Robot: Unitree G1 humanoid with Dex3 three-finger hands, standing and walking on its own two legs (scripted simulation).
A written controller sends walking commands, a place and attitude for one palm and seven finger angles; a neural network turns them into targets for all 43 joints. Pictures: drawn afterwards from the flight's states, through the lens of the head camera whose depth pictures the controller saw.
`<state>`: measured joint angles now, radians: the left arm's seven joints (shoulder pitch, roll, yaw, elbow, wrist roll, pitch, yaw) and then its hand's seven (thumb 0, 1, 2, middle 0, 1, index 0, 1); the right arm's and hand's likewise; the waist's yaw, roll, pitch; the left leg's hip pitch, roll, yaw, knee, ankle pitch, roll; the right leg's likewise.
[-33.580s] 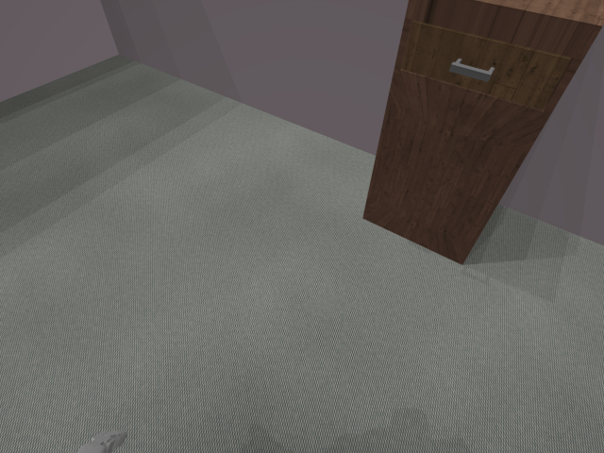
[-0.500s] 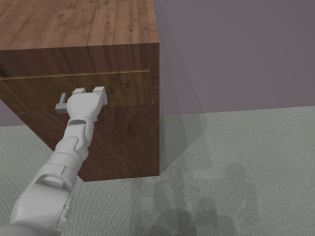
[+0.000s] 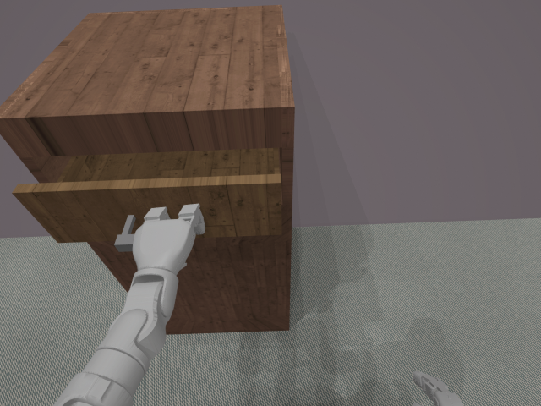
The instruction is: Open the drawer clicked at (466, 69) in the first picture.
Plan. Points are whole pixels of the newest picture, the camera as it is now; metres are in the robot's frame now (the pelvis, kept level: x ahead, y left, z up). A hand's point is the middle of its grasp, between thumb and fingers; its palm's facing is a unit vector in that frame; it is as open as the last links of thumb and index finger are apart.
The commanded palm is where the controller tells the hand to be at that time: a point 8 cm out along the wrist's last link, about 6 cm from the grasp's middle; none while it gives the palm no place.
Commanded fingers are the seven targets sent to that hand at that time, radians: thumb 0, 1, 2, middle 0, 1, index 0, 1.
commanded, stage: pull the drawer open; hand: left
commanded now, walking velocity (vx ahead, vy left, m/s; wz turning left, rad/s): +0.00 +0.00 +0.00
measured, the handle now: (154, 231) +0.38 +0.22 +0.04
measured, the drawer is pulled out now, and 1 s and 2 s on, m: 0.08 0.30 0.28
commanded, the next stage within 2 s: open the thumb to release the handle in 1.18 s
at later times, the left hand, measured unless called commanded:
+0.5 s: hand (165, 326) +0.23 +0.17 +0.02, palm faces +0.02 -0.12 -0.99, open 5.4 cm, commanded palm +0.19 +0.17 +0.07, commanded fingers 0.00 0.90 0.90 -0.40 -1.35 -0.40 -1.35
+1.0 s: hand out of the picture +0.13 +0.16 +0.02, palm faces +0.01 -0.15 -0.99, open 5.5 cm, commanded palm +0.08 +0.17 +0.07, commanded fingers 0.00 0.90 0.90 -0.40 -1.35 -0.40 -1.35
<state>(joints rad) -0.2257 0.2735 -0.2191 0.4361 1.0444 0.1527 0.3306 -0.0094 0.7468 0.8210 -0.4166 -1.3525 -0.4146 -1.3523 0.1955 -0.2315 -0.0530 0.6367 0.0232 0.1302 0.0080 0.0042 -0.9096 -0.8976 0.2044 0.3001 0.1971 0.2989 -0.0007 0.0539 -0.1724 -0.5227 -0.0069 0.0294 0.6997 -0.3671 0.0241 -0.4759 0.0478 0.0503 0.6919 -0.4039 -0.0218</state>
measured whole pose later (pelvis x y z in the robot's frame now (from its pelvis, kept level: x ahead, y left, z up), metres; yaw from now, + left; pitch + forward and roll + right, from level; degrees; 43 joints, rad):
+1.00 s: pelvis -0.03 -0.03 -0.01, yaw +0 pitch +5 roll +2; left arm 0.62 0.33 -0.18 -0.25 1.07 0.02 0.38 0.01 0.72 0.81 -0.42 -1.35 -0.42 -1.35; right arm 0.12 -0.22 -0.01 0.57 -0.03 0.06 0.05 0.01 -0.91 -0.90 0.20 0.30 0.20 0.30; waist 0.08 0.06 -0.12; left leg -0.48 0.01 0.02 0.76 -0.37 -0.02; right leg -0.46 0.07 0.04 0.81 -0.43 -0.06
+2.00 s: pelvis -0.03 -0.02 -0.01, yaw +0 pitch +5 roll +1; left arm 0.55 0.31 -0.23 -0.24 1.08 0.07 0.38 -0.01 -0.47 0.31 -0.30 -1.21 -0.32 -1.20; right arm 0.12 -0.21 0.00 0.57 -0.03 0.06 0.04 0.01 -0.91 -0.90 0.20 0.30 0.20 0.30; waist 0.09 0.06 -0.11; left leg -0.49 0.00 0.02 0.78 -0.38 -0.01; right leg -0.46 0.06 0.04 0.81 -0.43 -0.05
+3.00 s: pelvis -0.03 -0.02 +0.02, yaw +1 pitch -3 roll +0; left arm 0.43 0.42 -0.18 -0.52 0.95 0.19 0.10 -0.01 -0.50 0.30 -0.34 -1.21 -0.32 -1.21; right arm 0.07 -0.23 0.05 0.58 0.01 0.10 0.03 0.01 -0.91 -0.90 0.20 0.30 0.20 0.30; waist 0.12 0.12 -0.06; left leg -0.23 0.00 0.00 0.55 -0.27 -0.01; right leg -0.19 0.06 0.03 0.56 -0.32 -0.05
